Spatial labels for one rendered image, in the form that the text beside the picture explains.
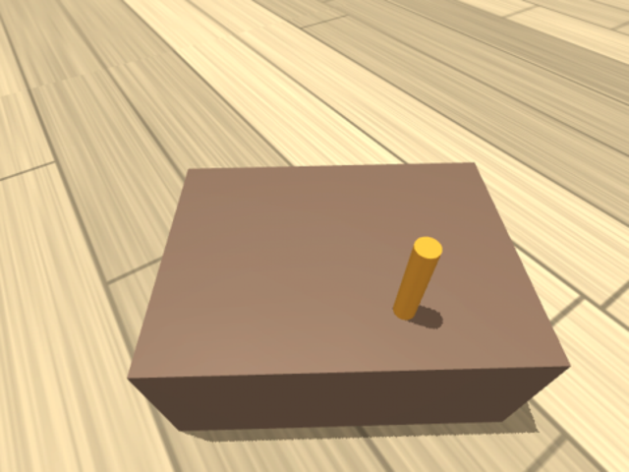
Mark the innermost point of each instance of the can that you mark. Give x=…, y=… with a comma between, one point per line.
x=423, y=260

